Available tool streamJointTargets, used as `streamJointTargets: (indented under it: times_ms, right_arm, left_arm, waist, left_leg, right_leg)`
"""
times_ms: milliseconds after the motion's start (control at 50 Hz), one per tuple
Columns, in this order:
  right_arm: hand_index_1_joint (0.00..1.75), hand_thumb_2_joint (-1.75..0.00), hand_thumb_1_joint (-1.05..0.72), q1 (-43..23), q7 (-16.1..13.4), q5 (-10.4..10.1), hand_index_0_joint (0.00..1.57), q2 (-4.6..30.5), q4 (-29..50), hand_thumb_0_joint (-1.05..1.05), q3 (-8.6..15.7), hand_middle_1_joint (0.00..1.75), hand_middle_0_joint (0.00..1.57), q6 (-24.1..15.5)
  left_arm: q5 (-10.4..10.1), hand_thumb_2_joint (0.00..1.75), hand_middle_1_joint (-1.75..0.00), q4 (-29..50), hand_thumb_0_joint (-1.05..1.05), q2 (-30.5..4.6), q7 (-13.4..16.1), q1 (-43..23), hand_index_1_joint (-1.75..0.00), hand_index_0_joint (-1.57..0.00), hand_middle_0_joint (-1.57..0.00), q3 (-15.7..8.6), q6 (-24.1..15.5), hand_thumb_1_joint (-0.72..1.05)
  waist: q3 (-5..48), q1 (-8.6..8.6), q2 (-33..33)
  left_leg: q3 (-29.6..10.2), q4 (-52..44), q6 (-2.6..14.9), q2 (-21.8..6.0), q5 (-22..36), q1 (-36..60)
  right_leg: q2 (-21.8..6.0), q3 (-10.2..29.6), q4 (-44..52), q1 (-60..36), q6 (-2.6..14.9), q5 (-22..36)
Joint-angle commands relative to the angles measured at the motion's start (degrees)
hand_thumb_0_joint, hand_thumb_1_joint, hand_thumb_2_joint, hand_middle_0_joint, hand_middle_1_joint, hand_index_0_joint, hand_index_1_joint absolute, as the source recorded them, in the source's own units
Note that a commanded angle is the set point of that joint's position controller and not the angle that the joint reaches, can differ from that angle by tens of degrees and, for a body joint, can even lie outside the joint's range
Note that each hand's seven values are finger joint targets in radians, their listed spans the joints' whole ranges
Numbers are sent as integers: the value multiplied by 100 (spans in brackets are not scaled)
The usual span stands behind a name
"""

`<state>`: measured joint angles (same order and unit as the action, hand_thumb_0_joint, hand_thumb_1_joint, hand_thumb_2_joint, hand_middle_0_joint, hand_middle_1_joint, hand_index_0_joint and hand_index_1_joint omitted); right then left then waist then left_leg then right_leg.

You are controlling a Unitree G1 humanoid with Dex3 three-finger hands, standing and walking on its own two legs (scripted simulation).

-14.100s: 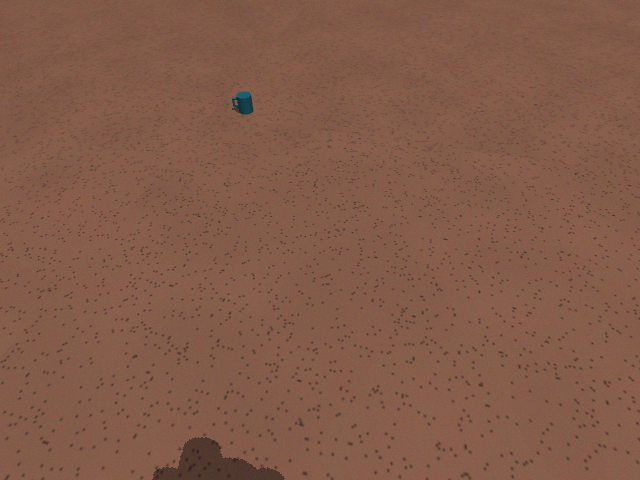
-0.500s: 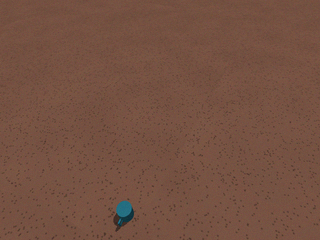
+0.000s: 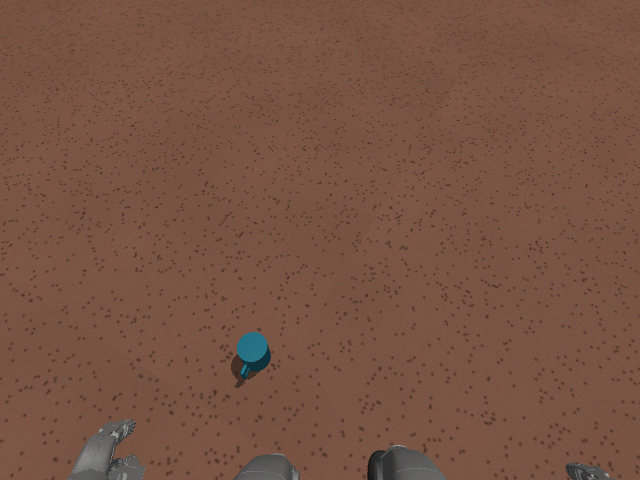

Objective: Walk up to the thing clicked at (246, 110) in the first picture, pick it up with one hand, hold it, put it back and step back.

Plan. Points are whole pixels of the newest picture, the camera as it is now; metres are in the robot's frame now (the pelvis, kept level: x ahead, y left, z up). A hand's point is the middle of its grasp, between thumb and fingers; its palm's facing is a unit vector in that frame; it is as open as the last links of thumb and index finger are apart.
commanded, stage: walk up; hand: left
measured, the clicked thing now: (252, 357) +0.45 +0.22 -0.71
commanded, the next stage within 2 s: none
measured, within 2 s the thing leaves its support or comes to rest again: neither
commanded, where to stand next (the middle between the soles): +0.08 -0.01 m, yaw -2 degrees
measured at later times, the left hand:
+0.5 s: hand out of the picture +0.01 +0.29 -0.16, palm faces -0.12 -0.91 -0.39, open 7.4 cm
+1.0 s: hand out of the picture -0.14 +0.25 -0.15, palm faces +0.01 -0.95 -0.32, open 7.4 cm
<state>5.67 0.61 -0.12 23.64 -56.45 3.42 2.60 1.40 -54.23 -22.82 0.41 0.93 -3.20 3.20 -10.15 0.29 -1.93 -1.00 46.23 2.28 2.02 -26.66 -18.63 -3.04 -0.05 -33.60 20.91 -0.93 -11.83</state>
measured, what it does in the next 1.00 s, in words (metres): walks backwards: left foot, then right foot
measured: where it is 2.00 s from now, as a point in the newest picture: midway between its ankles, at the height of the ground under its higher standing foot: outside the picture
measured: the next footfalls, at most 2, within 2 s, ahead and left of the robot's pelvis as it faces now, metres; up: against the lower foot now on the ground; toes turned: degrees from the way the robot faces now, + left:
left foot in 0.04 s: +0.00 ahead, +0.12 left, +0.00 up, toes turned -1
right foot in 0.54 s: -0.13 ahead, -0.11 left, +0.00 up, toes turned -3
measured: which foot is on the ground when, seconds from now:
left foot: up 0.00-0.02, down 0.04-0.58, up 0.60-0.88, down 0.90-1.00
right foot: down 0.00-0.04, up 0.06-0.52, down 0.54-0.94, up 0.96-1.00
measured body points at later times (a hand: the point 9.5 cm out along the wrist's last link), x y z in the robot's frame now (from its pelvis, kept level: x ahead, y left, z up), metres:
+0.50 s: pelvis -0.11 +0.02 -0.01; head -0.04 +0.03 +0.43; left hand +0.02 +0.34 -0.13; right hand -0.03 -0.30 -0.12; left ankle -0.04 +0.12 -0.73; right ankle -0.16 -0.11 -0.71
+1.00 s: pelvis -0.26 +0.00 +0.00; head -0.22 +0.03 +0.44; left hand -0.14 +0.30 -0.13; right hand -0.20 -0.32 -0.11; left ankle -0.26 +0.11 -0.73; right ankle -0.20 -0.11 -0.70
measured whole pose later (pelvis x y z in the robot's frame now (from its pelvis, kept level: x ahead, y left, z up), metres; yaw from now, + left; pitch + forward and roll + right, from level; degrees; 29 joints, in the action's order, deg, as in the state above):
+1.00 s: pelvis -0.26 +0.00 +0.00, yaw +1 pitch -3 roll +1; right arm 14.4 -1.4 2.7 20.2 -52.2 2.0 -0.3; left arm 1.9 -45.0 -21.5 -0.8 8.5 -5.0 5.5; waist -7.9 0.0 -4.9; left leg -0.6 36.0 2.0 2.4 -20.2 -13.2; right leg 0.6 1.5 -50.5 25.8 0.8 -26.7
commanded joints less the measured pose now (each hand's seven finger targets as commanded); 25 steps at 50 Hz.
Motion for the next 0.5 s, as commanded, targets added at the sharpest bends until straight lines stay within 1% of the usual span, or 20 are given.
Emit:
streamJointTargets:
  times_ms: [0,20,40,60,80,100,120,140,160,180,200,220,260,280,300,340,380,440,460,480]
  right_arm:
    - [30,-90,-90,783,-106,144,20,1125,248,0,316,30,20,-116]
    - [30,-90,-90,676,-129,229,20,1569,310,0,428,30,20,-149]
    - [30,-90,-90,516,-151,269,20,1686,436,0,452,30,20,-177]
    - [30,-90,-90,469,-169,249,20,1703,546,0,440,30,20,-194]
    - [30,-90,-90,399,-195,233,20,1835,662,0,468,30,20,-190]
    - [30,-90,-90,242,-226,221,20,1645,711,0,440,30,20,-197]
    - [30,-90,-90,39,-272,260,20,1480,756,0,400,30,20,-219]
    - [30,-90,-90,-13,-314,268,20,1349,783,0,359,30,20,-229]
    - [30,-90,-90,-6,-346,223,20,1241,830,0,338,30,20,-236]
    - [30,-90,-90,73,-353,186,20,1216,863,0,345,30,20,-237]
    - [30,-90,-90,274,-376,167,20,1158,844,0,367,30,20,-237]
    - [30,-90,-90,468,-392,144,20,1152,826,0,385,30,20,-235]
    - [30,-90,-90,562,-415,118,20,1177,877,0,386,30,20,-235]
    - [30,-90,-90,598,-419,125,20,1185,899,0,382,30,20,-239]
    - [30,-90,-90,655,-418,130,20,1219,907,0,392,30,20,-240]
    - [30,-90,-90,658,-421,146,20,1296,968,0,435,30,20,-236]
    - [30,-90,-90,567,-402,157,20,1365,1056,0,435,30,20,-241]
    - [30,-90,-90,306,-345,170,20,1462,1201,0,438,30,20,-226]
    - [30,-90,-90,179,-332,176,20,1501,1239,0,450,30,20,-217]
    - [30,-90,-90,35,-316,164,20,1537,1268,0,444,30,20,-200]
  left_arm:
    - [-50,90,-30,741,0,-1155,82,-286,-30,-20,-20,-235,-24,90]
    - [-105,90,-30,869,0,-894,102,-280,-30,-20,-20,-204,-4,90]
    - [-88,90,-30,801,0,-865,141,-62,-30,-20,-20,-228,45,90]
    - [-47,90,-30,798,0,-895,164,173,-30,-20,-20,-230,66,90]
    - [-24,90,-30,773,0,-909,206,160,-30,-20,-20,-224,59,90]
    - [-13,90,-30,729,0,-1040,212,-24,-30,-20,-20,-296,69,90]
    - [-45,90,-30,690,0,-1060,205,32,-30,-20,-20,-303,81,90]
    - [-87,90,-30,693,0,-1032,170,297,-30,-20,-20,-295,87,90]
    - [-92,90,-30,724,0,-983,152,483,-30,-20,-20,-275,90,90]
    - [-50,90,-30,717,0,-1022,147,591,-30,-20,-20,-315,89,90]
    - [-20,90,-30,753,0,-1013,144,567,-30,-20,-20,-337,87,90]
    - [-1,90,-30,830,0,-989,133,500,-30,-20,-20,-348,63,90]
    - [10,90,-30,970,0,-949,132,387,-30,-20,-20,-347,36,90]
    - [5,90,-30,1011,0,-952,126,406,-30,-20,-20,-358,34,90]
    - [5,90,-30,1042,0,-947,114,378,-30,-20,-20,-379,34,90]
    - [9,90,-30,1067,0,-909,106,517,-30,-20,-20,-375,29,90]
    - [12,90,-30,1055,0,-930,68,643,-30,-20,-20,-404,28,90]
    - [40,90,-30,984,0,-966,-13,919,-30,-20,-20,-448,20,90]
    - [46,90,-30,928,0,-940,-37,1116,-30,-20,-20,-456,34,90]
    - [51,90,-30,829,0,-958,-69,1356,-30,-20,-20,-497,39,90]
  waist:
    - [1267,217,349]
    - [1243,168,1502]
    - [1279,37,1251]
    - [1358,11,975]
    - [1446,113,1274]
    - [1285,114,1138]
    - [1213,10,1089]
    - [1173,-149,998]
    - [1187,-233,941]
    - [1292,-194,963]
    - [1350,-92,803]
    - [1410,4,803]
    - [1345,137,734]
    - [1324,186,710]
    - [1314,230,738]
    - [1449,251,829]
    - [1483,202,889]
    - [1570,93,1015]
    - [1588,6,1064]
    - [1573,-143,1049]
  left_leg:
    - [-634,-2258,29,-703,2369,497]
    - [-1811,-2481,263,-1441,3995,863]
    - [-2155,-2347,744,-1892,4856,1162]
    - [-2002,-2104,1044,-2135,5552,1166]
    - [-2341,-2220,1044,-2254,5236,1001]
    - [-2162,-2251,1055,-2158,4866,804]
    - [-1834,-2130,1023,-1946,4831,904]
    - [-1408,-1904,793,-1612,5075,1275]
    - [-1170,-1784,609,-1427,5094,1545]
    - [-1257,-1726,715,-1525,5200,1797]
    - [-1285,-1694,725,-1529,5200,1972]
    - [-1300,-1626,662,-1516,5200,2297]
    - [-1337,-1634,896,-1672,5087,2272]
    - [-1310,-1674,982,-1722,4944,2204]
    - [-1341,-1671,991,-1744,4882,2186]
    - [-1390,-1637,1104,-1894,4708,2245]
    - [-1401,-1724,1122,-1965,4338,1863]
    - [-1385,-1843,1011,-1926,3316,1229]
    - [-1385,-1903,970,-1953,2943,1034]
    - [-1293,-1904,835,-1920,2732,608]
  right_leg:
    - [-420,507,-754,-398,642,1041]
    - [494,249,-1732,340,353,-379]
    - [931,618,-2407,801,277,-2138]
    - [893,860,-2928,810,245,-2433]
    - [968,1158,-3168,847,237,-2532]
    - [936,1310,-3534,749,248,-2304]
    - [894,1327,-3759,826,219,-2108]
    - [912,1276,-3684,1063,194,-1750]
    - [925,1199,-3620,1233,206,-1515]
    - [941,1136,-3763,1198,147,-1563]
    - [920,1115,-3597,1155,70,-1536]
    - [871,1066,-3195,1188,12,-1522]
    - [811,1033,-2847,1110,-72,-1632]
    - [778,992,-2695,1000,-87,-1640]
    - [729,945,-2475,884,-75,-1715]
    - [589,808,-2009,759,-46,-1737]
    - [498,662,-1775,370,-7,-1745]
    - [401,397,-1154,-215,94,-1553]
    - [337,338,-830,-421,165,-1421]
    - [309,235,-469,-860,245,-1102]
